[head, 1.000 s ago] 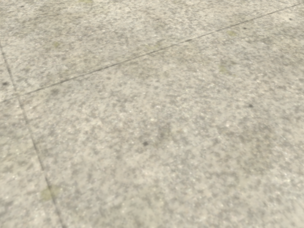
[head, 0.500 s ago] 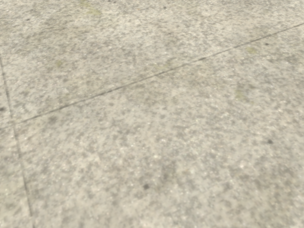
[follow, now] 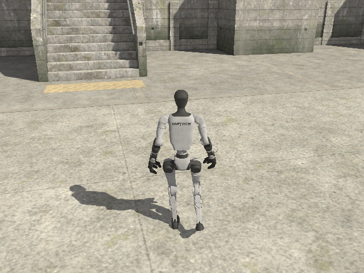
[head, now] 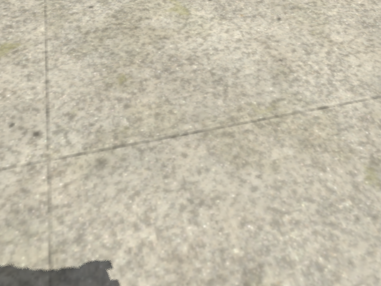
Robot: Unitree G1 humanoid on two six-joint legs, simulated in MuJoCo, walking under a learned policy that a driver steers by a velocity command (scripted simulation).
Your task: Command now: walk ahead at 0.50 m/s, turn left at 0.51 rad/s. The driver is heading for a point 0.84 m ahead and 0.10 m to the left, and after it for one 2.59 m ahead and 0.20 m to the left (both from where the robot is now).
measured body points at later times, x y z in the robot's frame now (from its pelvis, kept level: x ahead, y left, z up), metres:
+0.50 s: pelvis +0.27 -0.04 +0.00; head +0.31 -0.03 +0.45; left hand +0.38 +0.26 -0.08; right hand +0.42 -0.29 -0.12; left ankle +0.14 +0.06 -0.63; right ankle +0.36 -0.12 -0.73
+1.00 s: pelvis +0.36 +0.02 +0.00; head +0.36 +0.03 +0.45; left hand +0.36 +0.30 -0.13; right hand +0.62 -0.13 -0.08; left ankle +0.35 +0.13 -0.73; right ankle +0.37 -0.12 -0.73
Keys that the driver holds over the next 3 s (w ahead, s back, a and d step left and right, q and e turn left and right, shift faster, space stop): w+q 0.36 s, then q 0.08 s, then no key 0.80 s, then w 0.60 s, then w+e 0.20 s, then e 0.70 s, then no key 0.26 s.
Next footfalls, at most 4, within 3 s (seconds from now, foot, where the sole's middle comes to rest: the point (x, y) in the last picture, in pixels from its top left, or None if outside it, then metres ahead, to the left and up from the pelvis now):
0.38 right None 0.41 -0.11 -0.77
0.80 left None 0.39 0.15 -0.77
1.86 left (123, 230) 0.65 0.27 -0.77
2.36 right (170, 169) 0.92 0.11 -0.77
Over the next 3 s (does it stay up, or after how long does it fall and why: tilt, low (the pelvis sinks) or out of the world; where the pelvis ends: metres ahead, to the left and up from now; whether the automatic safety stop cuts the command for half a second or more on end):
stays up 0.83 0.22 0.01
